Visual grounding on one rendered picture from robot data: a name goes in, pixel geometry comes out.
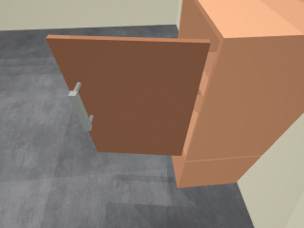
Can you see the cupboard door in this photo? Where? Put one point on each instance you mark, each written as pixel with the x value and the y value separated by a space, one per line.
pixel 141 91

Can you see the handle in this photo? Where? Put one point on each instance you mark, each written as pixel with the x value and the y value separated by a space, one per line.
pixel 79 108

